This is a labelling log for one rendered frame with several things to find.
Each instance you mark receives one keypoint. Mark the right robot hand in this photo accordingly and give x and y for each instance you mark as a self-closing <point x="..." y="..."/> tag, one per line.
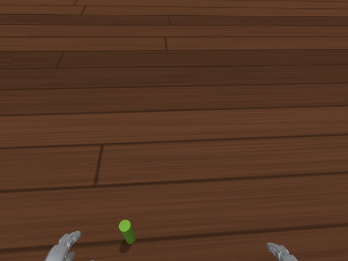
<point x="281" y="253"/>

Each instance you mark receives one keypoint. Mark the can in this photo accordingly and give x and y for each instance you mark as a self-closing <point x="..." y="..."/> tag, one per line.
<point x="127" y="231"/>

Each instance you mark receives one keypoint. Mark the left robot hand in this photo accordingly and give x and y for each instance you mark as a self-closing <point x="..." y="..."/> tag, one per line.
<point x="60" y="252"/>

